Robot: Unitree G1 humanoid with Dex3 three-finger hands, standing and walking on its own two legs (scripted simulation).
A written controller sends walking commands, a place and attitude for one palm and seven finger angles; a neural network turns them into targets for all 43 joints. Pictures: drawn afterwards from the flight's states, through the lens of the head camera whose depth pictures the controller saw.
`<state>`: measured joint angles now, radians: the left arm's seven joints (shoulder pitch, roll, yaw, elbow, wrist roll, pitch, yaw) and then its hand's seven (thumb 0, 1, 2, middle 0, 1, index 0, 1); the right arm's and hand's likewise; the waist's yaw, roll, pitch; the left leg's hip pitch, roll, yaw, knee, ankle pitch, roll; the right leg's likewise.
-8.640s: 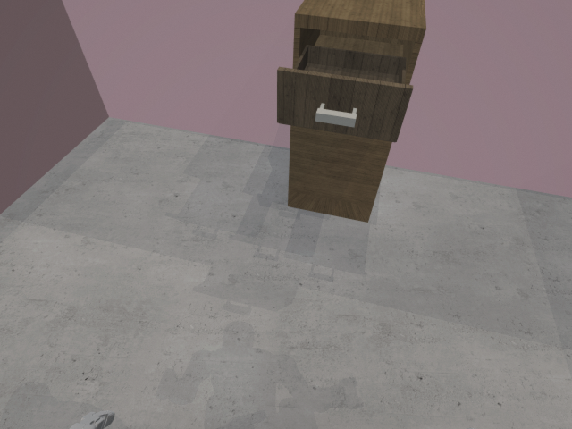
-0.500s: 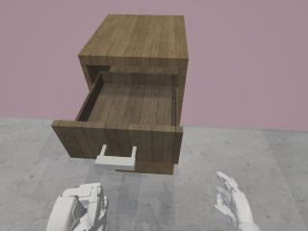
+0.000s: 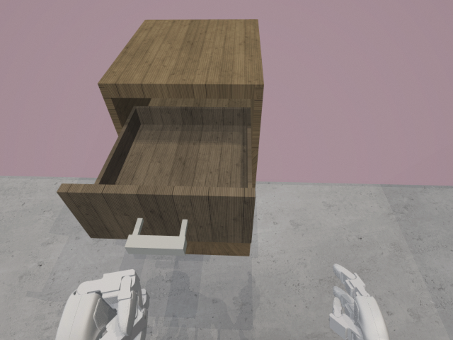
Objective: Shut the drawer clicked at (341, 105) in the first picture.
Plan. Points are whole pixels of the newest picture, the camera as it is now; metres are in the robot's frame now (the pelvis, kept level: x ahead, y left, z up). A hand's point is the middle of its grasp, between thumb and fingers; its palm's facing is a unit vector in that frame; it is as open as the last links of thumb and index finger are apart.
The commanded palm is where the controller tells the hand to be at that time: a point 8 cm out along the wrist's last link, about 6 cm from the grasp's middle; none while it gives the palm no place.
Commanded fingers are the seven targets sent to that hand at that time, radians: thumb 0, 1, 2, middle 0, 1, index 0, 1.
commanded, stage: bring the fist close to the handle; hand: left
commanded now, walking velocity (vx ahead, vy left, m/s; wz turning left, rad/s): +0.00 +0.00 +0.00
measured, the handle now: (159, 234) +0.30 +0.15 +0.03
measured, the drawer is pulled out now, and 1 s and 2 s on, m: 0.30 0.30 0.28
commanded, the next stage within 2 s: push the drawer shut in 1.40 s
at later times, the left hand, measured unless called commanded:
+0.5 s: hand (169, 302) +0.17 +0.10 +0.08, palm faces +0.00 -1.00 -0.03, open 3.3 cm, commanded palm +0.13 +0.16 +0.08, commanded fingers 0.00 0.90 0.90 -1.40 -1.60 -1.40 -1.60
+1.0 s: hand (169, 288) +0.21 +0.11 +0.03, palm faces +0.03 -1.00 -0.02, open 3.3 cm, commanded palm +0.18 +0.16 +0.03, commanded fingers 0.00 0.90 0.90 -1.40 -1.60 -1.40 -1.60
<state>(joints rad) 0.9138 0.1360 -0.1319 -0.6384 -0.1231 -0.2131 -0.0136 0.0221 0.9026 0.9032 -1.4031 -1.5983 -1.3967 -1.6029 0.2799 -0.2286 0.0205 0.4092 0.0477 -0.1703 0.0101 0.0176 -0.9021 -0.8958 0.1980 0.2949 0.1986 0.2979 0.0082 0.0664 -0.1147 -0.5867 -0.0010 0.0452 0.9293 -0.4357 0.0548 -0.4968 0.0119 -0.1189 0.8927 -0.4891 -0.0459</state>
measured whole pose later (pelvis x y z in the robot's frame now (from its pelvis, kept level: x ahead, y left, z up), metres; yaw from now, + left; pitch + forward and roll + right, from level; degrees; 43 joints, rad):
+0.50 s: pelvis +0.01 -0.03 -0.01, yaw +0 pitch +10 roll +0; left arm 0.72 0.14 -0.04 -0.34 -0.17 -0.34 -0.11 0.02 0.90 0.90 -1.40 -1.60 -1.40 -1.60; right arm 0.25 -0.24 0.01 0.46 0.04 -0.14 -0.01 0.02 -0.90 -0.90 0.20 0.29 0.20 0.30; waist -0.01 0.04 -0.13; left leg -0.68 0.02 0.03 0.97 -0.45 0.01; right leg -0.60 0.03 -0.14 0.95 -0.52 -0.09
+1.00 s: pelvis +0.00 -0.02 -0.03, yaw -1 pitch +15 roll -1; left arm 0.52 0.14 -0.04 -0.16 -0.14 -0.42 -0.03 0.02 0.90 0.90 -1.40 -1.60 -1.40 -1.60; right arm 0.23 -0.22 0.02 0.47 0.02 -0.11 0.00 0.02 -0.90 -0.90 0.20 0.29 0.20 0.30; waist -0.02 0.03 -0.15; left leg -0.87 0.02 0.04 1.11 -0.49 0.03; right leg -0.79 0.02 -0.13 1.09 -0.56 -0.08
